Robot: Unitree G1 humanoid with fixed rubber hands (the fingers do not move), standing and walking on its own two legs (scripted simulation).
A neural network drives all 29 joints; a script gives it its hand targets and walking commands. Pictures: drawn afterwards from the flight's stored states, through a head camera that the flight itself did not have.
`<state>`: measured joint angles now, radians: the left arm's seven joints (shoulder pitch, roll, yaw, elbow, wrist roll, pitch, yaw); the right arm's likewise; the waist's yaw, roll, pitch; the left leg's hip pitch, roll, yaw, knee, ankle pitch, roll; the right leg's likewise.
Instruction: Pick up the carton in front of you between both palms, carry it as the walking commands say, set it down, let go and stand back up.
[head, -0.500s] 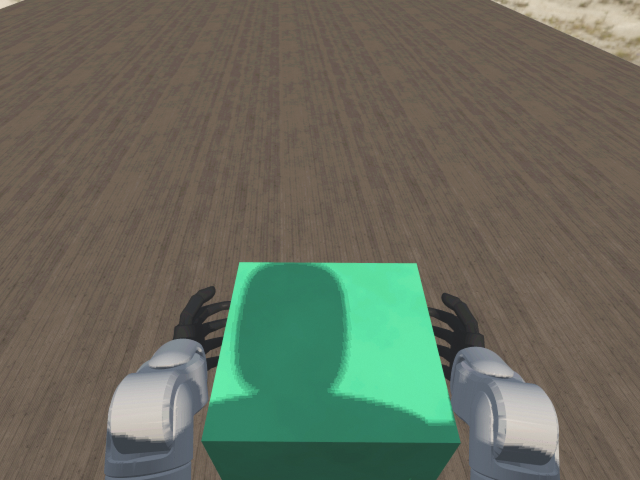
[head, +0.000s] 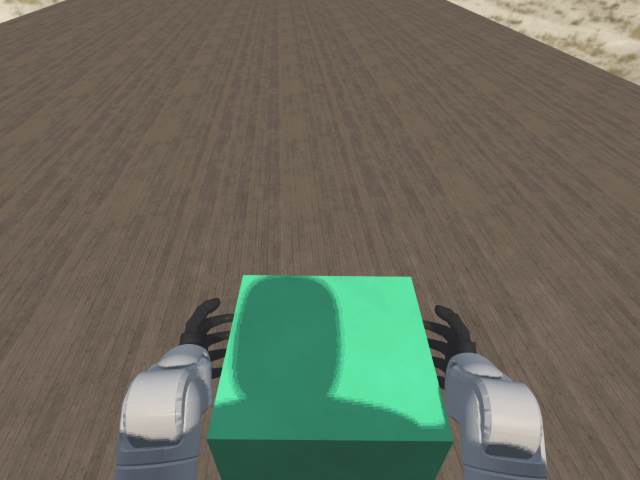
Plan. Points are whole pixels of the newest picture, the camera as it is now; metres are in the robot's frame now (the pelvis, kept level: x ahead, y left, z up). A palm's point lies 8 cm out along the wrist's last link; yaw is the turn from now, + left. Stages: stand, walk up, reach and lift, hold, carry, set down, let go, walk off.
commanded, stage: carry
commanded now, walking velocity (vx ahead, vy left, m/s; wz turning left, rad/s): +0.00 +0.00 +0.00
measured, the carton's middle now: (325, 403) +0.25 +0.00 +0.01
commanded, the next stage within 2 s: hold in 1.04 s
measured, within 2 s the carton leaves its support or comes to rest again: neither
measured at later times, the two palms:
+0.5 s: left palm (202, 367) +0.28 +0.16 +0.04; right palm (438, 374) +0.28 -0.14 +0.04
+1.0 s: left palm (196, 356) +0.29 +0.16 +0.05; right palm (430, 363) +0.29 -0.13 +0.05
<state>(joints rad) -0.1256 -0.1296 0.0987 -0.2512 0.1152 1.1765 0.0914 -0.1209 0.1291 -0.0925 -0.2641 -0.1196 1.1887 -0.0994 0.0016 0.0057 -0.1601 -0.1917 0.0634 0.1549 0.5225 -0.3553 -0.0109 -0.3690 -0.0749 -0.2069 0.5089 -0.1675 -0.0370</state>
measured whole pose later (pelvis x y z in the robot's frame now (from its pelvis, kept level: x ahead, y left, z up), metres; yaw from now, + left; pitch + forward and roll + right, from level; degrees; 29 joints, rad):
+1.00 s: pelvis -0.01 +0.01 +0.00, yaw +0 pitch +2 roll +0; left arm -0.26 -0.15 0.21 0.20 0.25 0.73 0.00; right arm -0.25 0.15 -0.20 0.18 -0.25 0.74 -0.01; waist 0.00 0.01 -0.10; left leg -0.22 0.04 0.16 0.54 -0.35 0.01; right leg -0.38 -0.10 -0.20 0.51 -0.15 -0.02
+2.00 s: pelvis -0.02 -0.03 +0.01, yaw +8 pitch -8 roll +0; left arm -0.41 -0.20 0.40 0.40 0.36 0.61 -0.06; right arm -0.40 0.19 -0.35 0.33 -0.35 0.67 0.02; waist -0.01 0.06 0.09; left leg -0.04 0.02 -0.05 0.46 -0.29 0.01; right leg -0.14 0.00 -0.11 0.40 -0.12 -0.04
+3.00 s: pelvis -0.08 -0.02 -0.21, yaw +11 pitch +43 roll +3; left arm -0.83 -0.07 0.45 0.66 0.17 0.19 0.06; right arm -0.85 0.04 -0.42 0.66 -0.25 0.22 -0.03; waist -0.01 0.04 -0.20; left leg -1.76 -0.08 -0.02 1.59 -0.59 -0.02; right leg -1.89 -0.01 0.04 1.51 -0.38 0.00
